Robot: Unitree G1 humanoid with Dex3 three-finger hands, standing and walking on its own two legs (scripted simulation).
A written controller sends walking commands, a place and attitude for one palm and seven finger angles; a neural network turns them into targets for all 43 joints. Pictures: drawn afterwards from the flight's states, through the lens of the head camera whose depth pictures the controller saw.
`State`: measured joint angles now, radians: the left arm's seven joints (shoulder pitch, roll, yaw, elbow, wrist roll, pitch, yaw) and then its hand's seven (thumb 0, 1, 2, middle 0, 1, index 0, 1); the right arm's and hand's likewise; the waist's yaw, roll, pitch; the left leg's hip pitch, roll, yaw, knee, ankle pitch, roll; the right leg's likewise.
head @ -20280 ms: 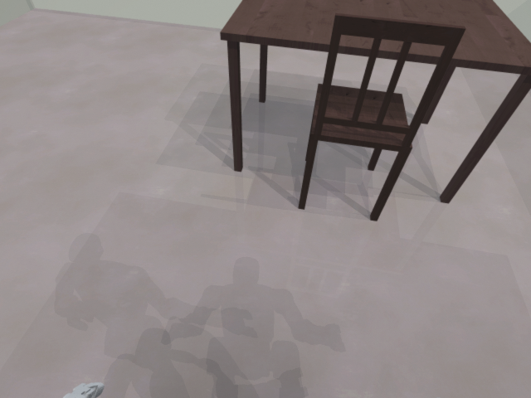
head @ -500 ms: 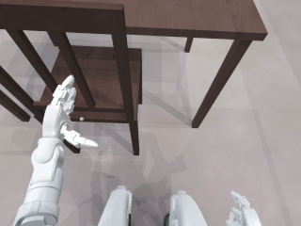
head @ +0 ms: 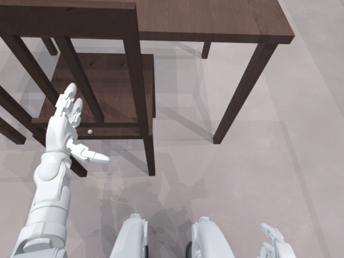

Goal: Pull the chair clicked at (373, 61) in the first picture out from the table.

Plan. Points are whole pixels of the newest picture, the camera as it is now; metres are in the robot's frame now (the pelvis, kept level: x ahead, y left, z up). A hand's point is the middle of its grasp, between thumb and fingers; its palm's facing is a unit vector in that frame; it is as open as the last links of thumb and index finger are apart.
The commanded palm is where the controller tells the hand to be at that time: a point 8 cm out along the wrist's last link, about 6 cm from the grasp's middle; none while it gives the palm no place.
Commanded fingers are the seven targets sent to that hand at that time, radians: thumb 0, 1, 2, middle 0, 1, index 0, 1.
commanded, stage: aim the fingers beside a spindle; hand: left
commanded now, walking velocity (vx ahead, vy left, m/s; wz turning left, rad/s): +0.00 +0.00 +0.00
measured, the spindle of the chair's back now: (46, 87) +0.49 +0.32 +0.05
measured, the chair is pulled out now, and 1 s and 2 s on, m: -0.01 -0.01 -0.01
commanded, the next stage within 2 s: push the fingers through the gap in 1.56 s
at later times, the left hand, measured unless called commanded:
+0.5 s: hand (87, 145) +0.35 +0.20 +0.03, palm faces +0.04 -1.00 -0.04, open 16.9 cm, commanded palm +0.33 +0.25 +0.03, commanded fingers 0.00 -0.50 0.30 -0.06 -0.08 -0.06 -0.08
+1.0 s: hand (84, 152) +0.33 +0.20 +0.03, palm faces +0.04 -1.00 -0.04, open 16.9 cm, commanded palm +0.31 +0.25 +0.04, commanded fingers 0.00 -0.50 0.30 -0.06 -0.08 -0.06 -0.08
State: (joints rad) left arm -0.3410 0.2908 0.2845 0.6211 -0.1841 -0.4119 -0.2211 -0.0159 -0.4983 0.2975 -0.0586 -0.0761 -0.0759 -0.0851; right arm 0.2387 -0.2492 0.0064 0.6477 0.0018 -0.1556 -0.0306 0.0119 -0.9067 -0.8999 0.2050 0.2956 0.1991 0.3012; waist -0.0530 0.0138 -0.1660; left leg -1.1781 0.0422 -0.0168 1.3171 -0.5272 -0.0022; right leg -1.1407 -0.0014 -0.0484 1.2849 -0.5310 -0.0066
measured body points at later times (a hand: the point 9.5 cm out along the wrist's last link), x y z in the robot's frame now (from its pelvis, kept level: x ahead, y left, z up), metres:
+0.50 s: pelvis +0.01 +0.00 +0.00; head +0.12 +0.01 +0.44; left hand +0.34 +0.25 +0.03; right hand +0.19 -0.25 -0.10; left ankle +0.05 +0.12 -0.61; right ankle +0.04 -0.12 -0.61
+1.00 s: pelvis +0.01 -0.01 +0.00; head +0.11 +0.00 +0.44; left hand +0.33 +0.25 +0.04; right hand +0.17 -0.26 -0.10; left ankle +0.05 +0.12 -0.61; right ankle +0.04 -0.12 -0.61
